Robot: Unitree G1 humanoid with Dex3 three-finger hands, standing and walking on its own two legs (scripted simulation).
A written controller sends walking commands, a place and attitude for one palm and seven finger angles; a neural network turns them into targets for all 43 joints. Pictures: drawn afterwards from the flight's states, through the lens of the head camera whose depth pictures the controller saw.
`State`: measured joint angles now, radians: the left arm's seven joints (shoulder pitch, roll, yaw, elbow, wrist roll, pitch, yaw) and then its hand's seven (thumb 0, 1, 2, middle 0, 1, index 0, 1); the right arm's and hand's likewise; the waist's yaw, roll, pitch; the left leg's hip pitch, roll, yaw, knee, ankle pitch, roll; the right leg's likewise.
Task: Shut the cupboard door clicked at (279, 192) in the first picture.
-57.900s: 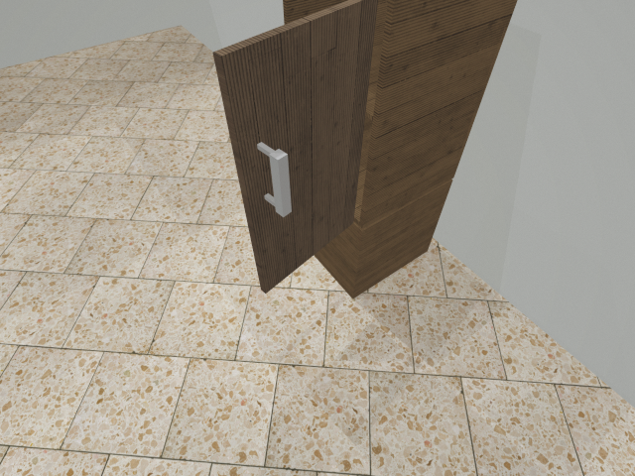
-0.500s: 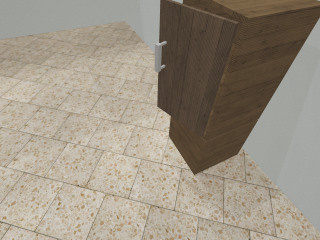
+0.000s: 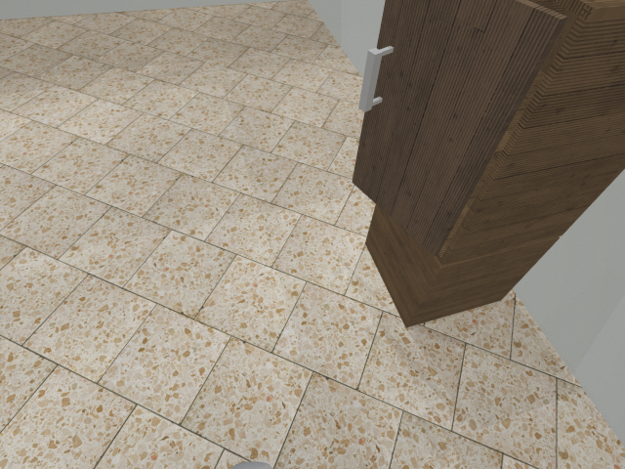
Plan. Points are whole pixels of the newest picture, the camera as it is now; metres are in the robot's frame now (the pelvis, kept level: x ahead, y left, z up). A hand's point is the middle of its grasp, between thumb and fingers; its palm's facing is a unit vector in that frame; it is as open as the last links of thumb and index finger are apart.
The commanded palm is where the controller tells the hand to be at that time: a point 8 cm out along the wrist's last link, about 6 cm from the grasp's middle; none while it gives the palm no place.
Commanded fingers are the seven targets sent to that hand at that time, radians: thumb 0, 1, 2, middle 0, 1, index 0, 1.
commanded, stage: walk to a spot facing it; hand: left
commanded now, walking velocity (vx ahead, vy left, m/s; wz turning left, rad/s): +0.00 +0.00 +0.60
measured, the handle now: (376, 79) +0.87 -0.11 +0.03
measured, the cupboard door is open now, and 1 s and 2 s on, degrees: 20 20 20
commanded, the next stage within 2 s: none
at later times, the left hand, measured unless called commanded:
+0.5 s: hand out of the picture +0.05 +0.24 -0.15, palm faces +0.27 -0.92 -0.28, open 7.4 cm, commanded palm none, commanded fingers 0.00 0.90 0.90 -0.20 -0.30 -0.20 -0.30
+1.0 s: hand out of the picture -0.11 +0.15 -0.17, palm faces +0.63 -0.74 -0.24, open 7.4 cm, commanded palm none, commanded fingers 0.00 0.90 0.90 -0.20 -0.30 -0.20 -0.30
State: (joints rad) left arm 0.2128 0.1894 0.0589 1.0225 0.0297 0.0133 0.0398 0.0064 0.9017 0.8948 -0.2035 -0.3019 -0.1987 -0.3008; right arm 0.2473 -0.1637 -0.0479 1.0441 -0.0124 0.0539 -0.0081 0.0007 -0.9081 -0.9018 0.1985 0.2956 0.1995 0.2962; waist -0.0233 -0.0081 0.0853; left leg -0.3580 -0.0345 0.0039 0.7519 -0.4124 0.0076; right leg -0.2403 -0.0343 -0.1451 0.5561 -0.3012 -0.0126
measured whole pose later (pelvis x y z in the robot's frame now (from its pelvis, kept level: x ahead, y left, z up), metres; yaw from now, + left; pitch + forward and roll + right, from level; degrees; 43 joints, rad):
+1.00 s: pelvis +0.00 -0.03 +0.00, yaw +38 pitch +0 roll +1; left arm 0.29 0.21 0.07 0.92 0.04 0.00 0.02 0.01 0.90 0.89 -0.21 -0.30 -0.20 -0.30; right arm 0.13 -0.23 -0.07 0.92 -0.01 0.07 0.03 0.00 -0.91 -0.90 0.19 0.30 0.20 0.30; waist 0.02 -0.05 0.12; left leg -0.33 0.02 0.07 0.72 -0.45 -0.03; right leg -0.18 -0.15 -0.25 0.59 -0.39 0.02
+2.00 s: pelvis +0.22 +0.23 -0.01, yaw +69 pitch +0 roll -1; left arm 0.40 0.19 0.06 1.03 0.03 -0.05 0.00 0.01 0.91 0.89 -0.20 -0.30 -0.20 -0.30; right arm 0.06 -0.22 -0.06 0.89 -0.03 0.00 0.05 0.00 -0.91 -0.90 0.19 0.29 0.19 0.30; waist 0.03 -0.04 0.12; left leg -0.49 0.03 0.13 0.67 -0.26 0.06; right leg 0.00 -0.15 -0.40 0.53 -0.46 0.07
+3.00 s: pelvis +0.29 +0.50 +0.00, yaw +56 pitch +1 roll -1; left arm 0.25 0.23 0.10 0.95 0.02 0.05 0.00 0.01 0.90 0.89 -0.20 -0.30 -0.20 -0.30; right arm 0.12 -0.19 -0.04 0.89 -0.01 0.00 -0.03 0.00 -0.91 -0.90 0.20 0.30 0.20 0.30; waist 0.03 -0.05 0.04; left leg -0.32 0.02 0.01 0.58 -0.25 -0.01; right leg -0.36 0.07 0.12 0.72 -0.43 0.01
